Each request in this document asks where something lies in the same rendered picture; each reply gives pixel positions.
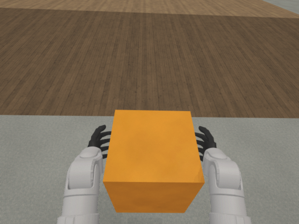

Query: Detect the robot left forearm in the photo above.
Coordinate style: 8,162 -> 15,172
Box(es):
57,147 -> 103,224

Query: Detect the robot right forearm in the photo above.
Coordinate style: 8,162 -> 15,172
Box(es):
203,148 -> 252,224

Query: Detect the robot left hand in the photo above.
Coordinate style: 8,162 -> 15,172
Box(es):
88,125 -> 111,159

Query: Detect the robot right hand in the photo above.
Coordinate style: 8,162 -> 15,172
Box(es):
195,126 -> 217,161

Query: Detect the carton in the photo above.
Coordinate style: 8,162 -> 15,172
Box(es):
103,110 -> 205,213

